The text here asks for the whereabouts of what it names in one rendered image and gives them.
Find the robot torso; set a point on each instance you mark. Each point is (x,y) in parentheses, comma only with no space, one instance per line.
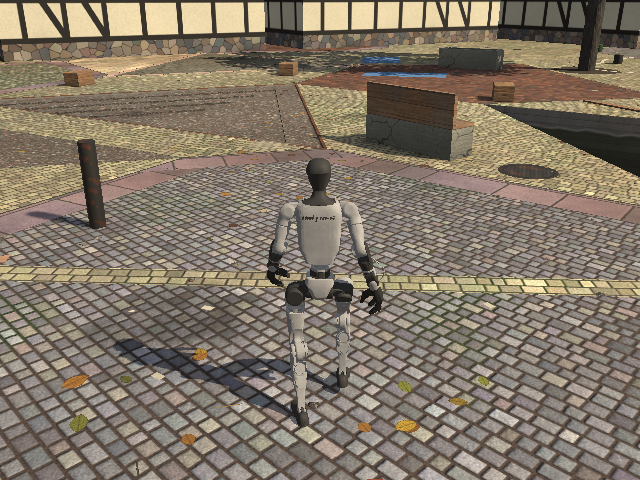
(319,240)

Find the robot left forearm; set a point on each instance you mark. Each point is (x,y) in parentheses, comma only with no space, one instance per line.
(273,259)

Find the robot right forearm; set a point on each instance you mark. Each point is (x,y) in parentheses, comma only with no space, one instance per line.
(368,270)

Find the left robot hand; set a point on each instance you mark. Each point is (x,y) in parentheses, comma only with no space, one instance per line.
(279,271)

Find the left robot upper arm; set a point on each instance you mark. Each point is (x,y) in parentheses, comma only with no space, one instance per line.
(287,212)

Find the right robot hand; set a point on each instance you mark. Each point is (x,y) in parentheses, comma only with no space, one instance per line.
(378,299)

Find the right robot upper arm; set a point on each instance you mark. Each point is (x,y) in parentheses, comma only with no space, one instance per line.
(351,211)

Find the robot right foot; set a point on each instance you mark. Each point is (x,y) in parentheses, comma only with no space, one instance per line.
(342,380)

